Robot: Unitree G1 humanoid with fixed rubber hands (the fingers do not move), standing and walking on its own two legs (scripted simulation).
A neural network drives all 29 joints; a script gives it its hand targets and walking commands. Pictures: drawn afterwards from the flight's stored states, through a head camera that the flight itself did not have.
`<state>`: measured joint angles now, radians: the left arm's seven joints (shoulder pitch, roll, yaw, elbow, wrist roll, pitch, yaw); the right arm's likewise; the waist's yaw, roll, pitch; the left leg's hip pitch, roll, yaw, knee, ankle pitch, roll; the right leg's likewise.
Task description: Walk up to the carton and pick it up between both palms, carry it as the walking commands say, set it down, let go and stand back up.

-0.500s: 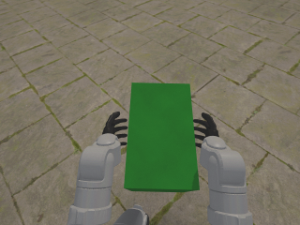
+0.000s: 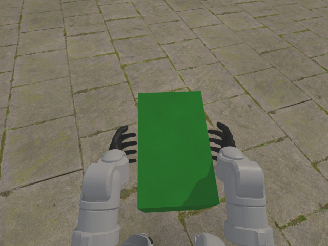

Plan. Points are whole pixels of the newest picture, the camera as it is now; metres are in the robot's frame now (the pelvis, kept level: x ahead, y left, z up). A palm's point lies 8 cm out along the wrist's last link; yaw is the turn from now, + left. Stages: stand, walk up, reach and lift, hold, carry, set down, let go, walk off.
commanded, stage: carry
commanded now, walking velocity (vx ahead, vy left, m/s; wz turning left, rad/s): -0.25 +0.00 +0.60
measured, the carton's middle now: (171, 155) +0.34 +0.02 -0.01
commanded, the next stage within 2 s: none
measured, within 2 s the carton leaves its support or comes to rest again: neither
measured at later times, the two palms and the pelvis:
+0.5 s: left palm out of the picture +0.07 +0.20 +0.11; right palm (206, 240) +0.13 -0.04 +0.11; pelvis -0.19 +0.00 +0.01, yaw +18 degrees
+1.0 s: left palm out of the picture -0.16 +0.20 +0.09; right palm out of the picture -0.04 -0.01 +0.09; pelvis -0.36 -0.03 +0.00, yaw +28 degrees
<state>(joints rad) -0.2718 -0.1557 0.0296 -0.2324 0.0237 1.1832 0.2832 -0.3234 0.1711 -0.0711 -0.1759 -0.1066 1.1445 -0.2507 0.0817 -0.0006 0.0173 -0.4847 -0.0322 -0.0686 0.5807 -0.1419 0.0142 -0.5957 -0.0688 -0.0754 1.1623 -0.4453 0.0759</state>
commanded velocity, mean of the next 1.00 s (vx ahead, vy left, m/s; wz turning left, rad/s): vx -0.15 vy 0.00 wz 0.37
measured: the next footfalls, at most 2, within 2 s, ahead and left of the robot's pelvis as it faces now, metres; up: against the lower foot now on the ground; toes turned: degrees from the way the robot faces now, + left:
right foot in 0.16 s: -0.06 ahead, -0.09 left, +0.00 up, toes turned +0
left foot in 0.54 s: -0.23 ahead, +0.15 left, +0.00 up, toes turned +25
